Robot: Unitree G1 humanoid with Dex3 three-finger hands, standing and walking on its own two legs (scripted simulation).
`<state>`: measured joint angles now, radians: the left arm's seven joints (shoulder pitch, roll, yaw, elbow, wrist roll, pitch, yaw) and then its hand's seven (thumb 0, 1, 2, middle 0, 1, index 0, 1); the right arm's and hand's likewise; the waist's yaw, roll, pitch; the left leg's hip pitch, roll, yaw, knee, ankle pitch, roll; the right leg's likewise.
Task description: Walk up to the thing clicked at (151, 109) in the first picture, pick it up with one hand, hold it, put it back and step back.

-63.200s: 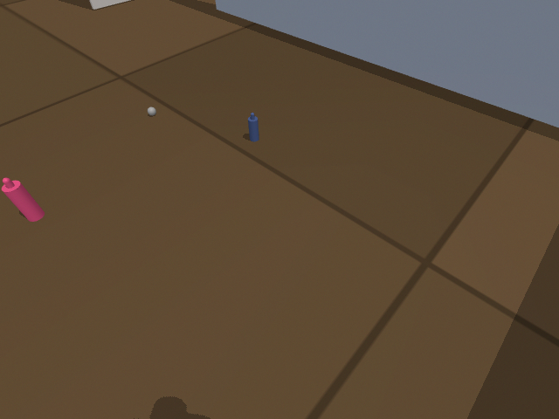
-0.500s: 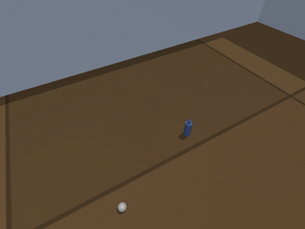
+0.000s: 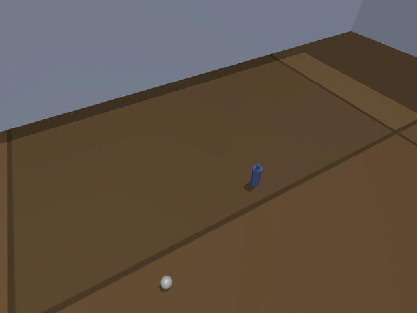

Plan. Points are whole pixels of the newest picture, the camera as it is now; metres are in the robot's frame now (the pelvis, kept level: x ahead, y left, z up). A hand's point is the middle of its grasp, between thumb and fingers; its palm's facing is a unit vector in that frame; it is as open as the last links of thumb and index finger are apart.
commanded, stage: stand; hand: left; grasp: from above
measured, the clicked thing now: (166, 282) +0.40 +0.24 -0.76
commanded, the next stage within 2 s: step back in 0.08 s
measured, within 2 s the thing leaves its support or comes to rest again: neither
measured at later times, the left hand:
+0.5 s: hand out of the picture -0.01 +0.25 -0.16, palm faces -0.02 -0.90 -0.43, open 7.4 cm
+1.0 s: hand out of the picture -0.13 +0.31 -0.17, palm faces +0.09 -0.92 -0.38, open 7.4 cm
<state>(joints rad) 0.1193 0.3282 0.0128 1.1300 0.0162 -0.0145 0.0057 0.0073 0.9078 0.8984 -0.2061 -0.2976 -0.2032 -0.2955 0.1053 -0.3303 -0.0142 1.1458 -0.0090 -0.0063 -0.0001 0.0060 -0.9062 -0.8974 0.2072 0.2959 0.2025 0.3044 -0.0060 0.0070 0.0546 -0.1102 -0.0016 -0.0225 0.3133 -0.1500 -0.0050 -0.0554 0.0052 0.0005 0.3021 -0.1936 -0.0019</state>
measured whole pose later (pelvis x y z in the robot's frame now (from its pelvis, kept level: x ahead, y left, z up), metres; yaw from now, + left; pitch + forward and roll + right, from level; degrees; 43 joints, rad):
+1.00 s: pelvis -0.21 +0.03 -0.01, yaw +4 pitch -2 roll -2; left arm 0.15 0.41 0.09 0.87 0.01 0.06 0.03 0.01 0.91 0.90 -0.21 -0.30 -0.20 -0.30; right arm 0.15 -0.35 -0.04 0.92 -0.04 0.06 0.01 0.01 -0.90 -0.90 0.21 0.30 0.21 0.30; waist -0.01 -0.03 0.14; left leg -0.28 -0.01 -0.03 0.57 -0.26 0.04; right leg -0.53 0.13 0.15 1.22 -0.45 -0.01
